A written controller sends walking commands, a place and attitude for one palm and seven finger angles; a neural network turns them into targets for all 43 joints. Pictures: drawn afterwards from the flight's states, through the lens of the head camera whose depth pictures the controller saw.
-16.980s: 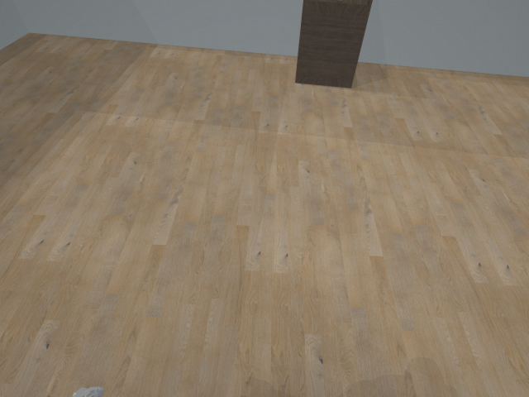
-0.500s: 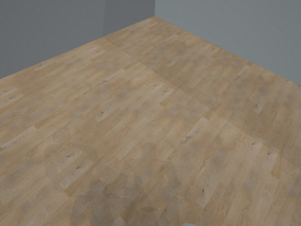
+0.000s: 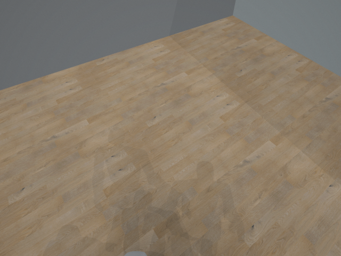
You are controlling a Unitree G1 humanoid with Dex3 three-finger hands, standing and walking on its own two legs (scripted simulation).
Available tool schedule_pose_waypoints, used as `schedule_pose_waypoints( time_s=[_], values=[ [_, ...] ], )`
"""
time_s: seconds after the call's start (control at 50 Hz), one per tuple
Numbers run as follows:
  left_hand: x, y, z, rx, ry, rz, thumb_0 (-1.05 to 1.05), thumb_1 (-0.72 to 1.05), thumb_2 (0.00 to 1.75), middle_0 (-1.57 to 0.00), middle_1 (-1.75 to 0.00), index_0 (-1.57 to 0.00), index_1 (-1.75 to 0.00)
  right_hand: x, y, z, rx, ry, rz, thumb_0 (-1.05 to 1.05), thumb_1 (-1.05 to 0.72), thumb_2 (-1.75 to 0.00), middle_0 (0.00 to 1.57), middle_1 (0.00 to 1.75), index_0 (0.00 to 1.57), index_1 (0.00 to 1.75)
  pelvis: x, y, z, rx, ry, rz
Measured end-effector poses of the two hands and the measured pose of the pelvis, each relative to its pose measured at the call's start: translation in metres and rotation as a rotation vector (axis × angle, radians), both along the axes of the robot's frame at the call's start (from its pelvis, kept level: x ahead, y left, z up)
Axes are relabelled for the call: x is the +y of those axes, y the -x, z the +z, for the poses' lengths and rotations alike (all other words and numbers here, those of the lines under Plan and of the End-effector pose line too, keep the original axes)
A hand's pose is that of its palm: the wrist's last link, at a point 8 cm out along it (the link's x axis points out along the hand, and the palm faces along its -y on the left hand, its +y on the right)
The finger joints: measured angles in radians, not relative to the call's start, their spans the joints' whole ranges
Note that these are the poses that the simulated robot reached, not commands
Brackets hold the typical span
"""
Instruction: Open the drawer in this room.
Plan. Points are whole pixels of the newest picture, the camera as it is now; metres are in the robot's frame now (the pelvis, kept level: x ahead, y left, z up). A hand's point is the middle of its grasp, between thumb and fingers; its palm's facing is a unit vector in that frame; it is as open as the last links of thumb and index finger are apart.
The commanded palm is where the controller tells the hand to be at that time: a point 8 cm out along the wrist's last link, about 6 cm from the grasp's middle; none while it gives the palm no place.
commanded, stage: turn or walk to find it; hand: left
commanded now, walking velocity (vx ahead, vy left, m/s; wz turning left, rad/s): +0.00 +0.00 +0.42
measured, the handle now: out of the picture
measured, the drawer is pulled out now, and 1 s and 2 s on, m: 0.00 0.00 0.00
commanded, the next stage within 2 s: none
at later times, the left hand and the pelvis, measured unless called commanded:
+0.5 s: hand out of the picture +0.04 +0.23 -0.16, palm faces +0.22 -0.94 -0.27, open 7.4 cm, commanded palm none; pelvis -0.01 +0.01 -0.01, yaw +11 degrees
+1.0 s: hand out of the picture -0.11 +0.20 -0.19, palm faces +0.47 -0.85 -0.23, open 7.4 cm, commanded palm none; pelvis -0.04 +0.01 -0.02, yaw +25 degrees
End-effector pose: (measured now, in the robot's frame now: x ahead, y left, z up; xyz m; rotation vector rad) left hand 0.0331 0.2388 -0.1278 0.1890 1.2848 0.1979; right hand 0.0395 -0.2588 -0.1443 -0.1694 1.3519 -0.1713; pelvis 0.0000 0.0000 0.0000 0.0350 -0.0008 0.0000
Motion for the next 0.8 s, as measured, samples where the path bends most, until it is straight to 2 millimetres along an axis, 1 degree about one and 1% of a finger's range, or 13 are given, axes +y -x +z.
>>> schedule_pose_waypoints(
  time_s=[0.06, 0.12, 0.16, 0.22, 0.32, 0.38, 0.42, 0.48, 0.54, 0.58, 0.68, 0.74, 0.8],
  values=[
    [0.017, 0.023, -0.011, 0.033, 0.01, 0.053, 0.0, 0.91, 0.9, -0.21, -0.3, -0.2, -0.3, 0.015, -0.023, 0.004, -0.04, 0.019, 0.058, 0.01, -0.91, -0.9, 0.2, 0.3, 0.2, 0.3, 0.011, 0.003, -0.004, 0.003, 0.012, 0.031],
    [0.038, 0.043, -0.028, 0.066, 0.021, 0.105, 0.0, 0.91, 0.9, -0.21, -0.3, -0.2, -0.3, 0.032, -0.046, 0.004, -0.108, 0.04, 0.112, 0.01, -0.91, -0.9, 0.2, 0.3, 0.2, 0.3, 0.026, 0.005, -0.015, 0.005, 0.031, 0.062],
    [0.049, 0.052, -0.031, 0.094, 0.017, 0.121, 0.0, 0.91, 0.9, -0.2, -0.3, -0.2, -0.3, 0.044, -0.055, 0.01, -0.142, 0.041, 0.138, 0.01, -0.91, -0.9, 0.2, 0.3, 0.2, 0.3, 0.029, 0.007, -0.014, -0.004, 0.025, 0.067],
    [0.057, 0.053, -0.026, 0.091, 0.016, 0.147, 0.01, 0.91, 0.9, -0.2, -0.3, -0.2, -0.3, 0.057, -0.063, 0.017, -0.166, 0.041, 0.166, 0.01, -0.91, -0.9, 0.2, 0.3, 0.2, 0.3, 0.034, 0.008, -0.008, -0.013, 0.037, 0.09],
    [0.061, 0.041, -0.014, 0.015, 0.008, 0.164, 0.01, 0.91, 0.9, -0.2, -0.3, -0.19, -0.3, 0.069, -0.067, 0.019, -0.171, 0.013, 0.199, 0.01, -0.91, -0.9, 0.2, 0.3, 0.2, 0.3, 0.034, 0.01, -0.001, -0.016, 0.04, 0.124],
    [0.057, 0.031, -0.007, -0.025, -0.003, 0.165, 0.01, 0.91, 0.9, -0.2, -0.3, -0.19, -0.3, 0.068, -0.066, 0.016, -0.165, -0.007, 0.206, 0.01, -0.91, -0.9, 0.2, 0.3, 0.2, 0.3, 0.029, 0.011, -0.001, -0.014, 0.036, 0.145],
    [0.051, 0.024, -0.004, -0.051, -0.011, 0.164, 0.01, 0.91, 0.9, -0.2, -0.3, -0.19, -0.3, 0.063, -0.064, 0.011, -0.155, -0.019, 0.208, 0.01, -0.91, -0.9, 0.2, 0.3, 0.2, 0.3, 0.024, 0.012, -0.002, -0.012, 0.033, 0.161],
    [0.038, 0.015, 0.0, -0.09, -0.027, 0.163, 0.01, 0.91, 0.9, -0.2, -0.3, -0.19, -0.3, 0.051, -0.061, 0.001, -0.134, -0.037, 0.21, 0.01, -0.91, -0.9, 0.2, 0.3, 0.2, 0.3, 0.012, 0.012, -0.006, -0.007, 0.022, 0.184],
    [0.023, 0.014, 0.002, -0.122, -0.051, 0.168, 0.0, 0.91, 0.9, -0.2, -0.3, -0.2, -0.3, 0.035, -0.059, -0.014, -0.112, -0.054, 0.21, 0.01, -0.91, -0.9, 0.2, 0.3, 0.2, 0.3, -0.002, 0.012, -0.012, -0.008, 0.017, 0.212],
    [0.012, 0.021, 0.007, -0.13, -0.053, 0.186, 0.0, 0.91, 0.9, -0.2, -0.3, -0.2, -0.3, 0.026, -0.058, -0.016, -0.087, -0.052, 0.222, 0.01, -0.91, -0.9, 0.2, 0.3, 0.2, 0.3, -0.007, 0.013, -0.01, -0.012, 0.013, 0.241],
    [-0.008, 0.049, 0.012, -0.086, -0.044, 0.249, 0.0, 0.91, 0.9, -0.2, -0.3, -0.2, -0.3, 0.011, -0.059, -0.012, -0.041, -0.042, 0.259, 0.01, -0.91, -0.9, 0.2, 0.3, 0.2, 0.3, -0.015, 0.014, -0.002, -0.013, 0.0, 0.291],
    [-0.015, 0.065, 0.011, -0.058, -0.032, 0.287, 0.0, 0.91, 0.9, -0.21, -0.3, -0.2, -0.3, 0.007, -0.059, -0.008, -0.015, -0.031, 0.288, 0.01, -0.91, -0.9, 0.2, 0.3, 0.2, 0.3, -0.017, 0.015, 0.0, -0.008, -0.005, 0.322],
    [-0.018, 0.084, 0.007, -0.034, -0.017, 0.327, 0.0, 0.91, 0.9, -0.21, -0.3, -0.2, -0.3, 0.011, -0.062, -0.004, 0.006, -0.018, 0.326, 0.01, -0.91, -0.9, 0.2, 0.3, 0.2, 0.3, -0.016, 0.016, 0.001, -0.003, -0.006, 0.349]
  ],
)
